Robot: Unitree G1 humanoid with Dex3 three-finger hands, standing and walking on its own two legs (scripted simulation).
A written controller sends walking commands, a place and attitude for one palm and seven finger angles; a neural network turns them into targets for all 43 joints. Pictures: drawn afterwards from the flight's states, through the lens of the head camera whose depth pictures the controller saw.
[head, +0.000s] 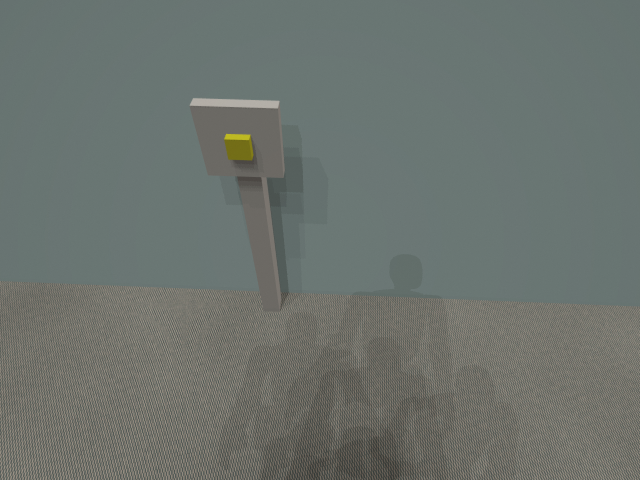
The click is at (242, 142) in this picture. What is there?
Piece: button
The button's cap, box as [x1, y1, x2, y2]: [224, 134, 252, 159]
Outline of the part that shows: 226,134 224,140 228,159 252,158 250,135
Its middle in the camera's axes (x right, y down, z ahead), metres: -0.18 -0.20 +0.84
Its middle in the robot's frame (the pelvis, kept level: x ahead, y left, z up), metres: +0.76 +0.21 -0.02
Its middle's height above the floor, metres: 0.76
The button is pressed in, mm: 0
